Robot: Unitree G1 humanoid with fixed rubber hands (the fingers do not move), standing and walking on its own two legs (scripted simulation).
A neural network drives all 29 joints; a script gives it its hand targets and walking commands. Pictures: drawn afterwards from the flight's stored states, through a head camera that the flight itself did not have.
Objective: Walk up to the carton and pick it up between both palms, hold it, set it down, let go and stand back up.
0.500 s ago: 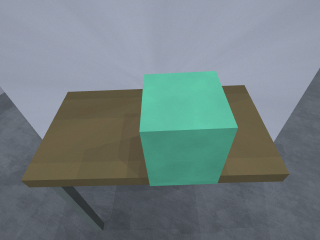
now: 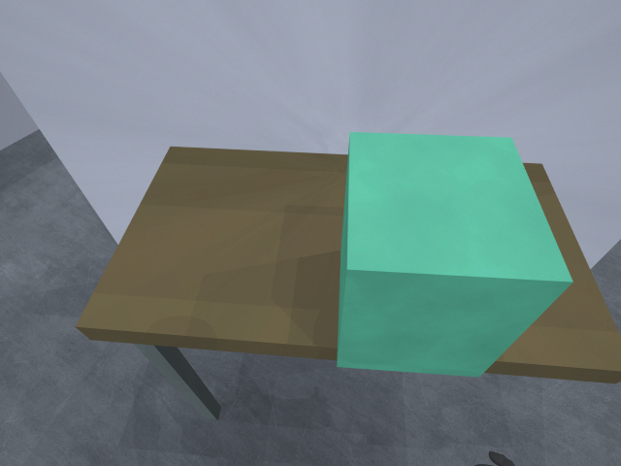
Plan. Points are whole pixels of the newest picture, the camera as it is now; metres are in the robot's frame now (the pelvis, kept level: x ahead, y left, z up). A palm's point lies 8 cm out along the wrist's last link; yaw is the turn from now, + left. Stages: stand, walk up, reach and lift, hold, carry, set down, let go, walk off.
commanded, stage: walk up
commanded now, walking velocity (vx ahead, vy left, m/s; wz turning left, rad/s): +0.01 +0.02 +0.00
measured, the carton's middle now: (417, 260) +0.37 -0.09 +0.06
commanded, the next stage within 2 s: none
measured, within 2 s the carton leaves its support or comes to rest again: neither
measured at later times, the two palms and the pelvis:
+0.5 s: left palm out of the picture +0.04 +0.20 -0.13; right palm out of the picture -0.03 -0.30 -0.13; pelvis +0.01 -0.05 +0.00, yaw -2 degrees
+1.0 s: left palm out of the picture +0.01 +0.15 -0.13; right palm out of the picture +0.02 -0.28 -0.13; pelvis +0.02 -0.06 +0.01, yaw -1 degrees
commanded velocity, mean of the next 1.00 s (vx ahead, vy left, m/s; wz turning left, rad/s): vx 0.00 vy -0.02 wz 0.00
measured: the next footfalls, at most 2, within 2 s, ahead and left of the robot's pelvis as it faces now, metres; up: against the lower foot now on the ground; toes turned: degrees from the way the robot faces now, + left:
right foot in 0.50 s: +0.06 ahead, -0.18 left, +0.00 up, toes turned -6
left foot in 0.82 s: +0.04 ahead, +0.05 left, +0.00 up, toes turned +2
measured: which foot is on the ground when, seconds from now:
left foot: down 0.00-0.50, up 0.52-0.80, down 0.82-1.00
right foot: up 0.00-0.48, down 0.50-1.00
